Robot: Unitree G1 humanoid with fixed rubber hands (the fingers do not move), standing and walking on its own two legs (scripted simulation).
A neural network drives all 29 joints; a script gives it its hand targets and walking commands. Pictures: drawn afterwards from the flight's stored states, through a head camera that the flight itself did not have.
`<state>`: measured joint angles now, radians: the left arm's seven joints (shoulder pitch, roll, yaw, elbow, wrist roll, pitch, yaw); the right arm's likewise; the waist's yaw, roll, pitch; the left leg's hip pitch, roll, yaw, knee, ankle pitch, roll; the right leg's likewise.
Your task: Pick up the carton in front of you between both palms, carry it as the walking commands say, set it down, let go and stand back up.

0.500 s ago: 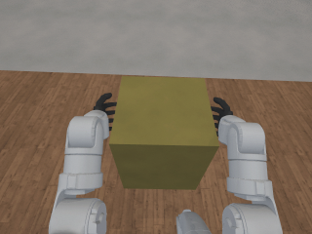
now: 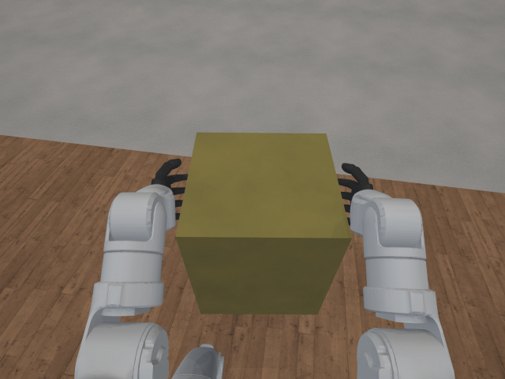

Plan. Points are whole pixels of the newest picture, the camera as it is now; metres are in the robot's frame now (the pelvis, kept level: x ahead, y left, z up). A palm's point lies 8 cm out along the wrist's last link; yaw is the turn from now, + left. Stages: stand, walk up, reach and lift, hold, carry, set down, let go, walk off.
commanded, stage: carry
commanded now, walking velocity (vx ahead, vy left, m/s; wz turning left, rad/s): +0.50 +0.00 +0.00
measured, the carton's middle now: (260, 228) +0.35 +0.02 +0.02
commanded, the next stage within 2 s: none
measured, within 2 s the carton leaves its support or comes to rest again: neither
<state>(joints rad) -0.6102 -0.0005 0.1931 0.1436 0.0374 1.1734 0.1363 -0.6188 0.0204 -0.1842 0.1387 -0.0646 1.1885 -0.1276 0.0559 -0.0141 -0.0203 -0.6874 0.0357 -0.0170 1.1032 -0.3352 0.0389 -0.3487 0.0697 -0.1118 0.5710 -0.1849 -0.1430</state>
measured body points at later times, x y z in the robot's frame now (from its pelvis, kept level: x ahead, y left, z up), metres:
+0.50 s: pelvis +0.31 +0.04 -0.04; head +0.35 +0.05 +0.40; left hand +0.69 +0.16 +0.04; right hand +0.66 -0.14 +0.04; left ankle +0.32 +0.07 -0.77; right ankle +0.32 -0.11 -0.70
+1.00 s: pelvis +0.62 +0.00 -0.09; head +0.65 -0.01 +0.36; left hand +0.98 +0.17 +0.00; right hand +0.99 -0.14 +0.00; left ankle +0.62 +0.14 -0.73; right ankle +0.63 -0.03 -0.81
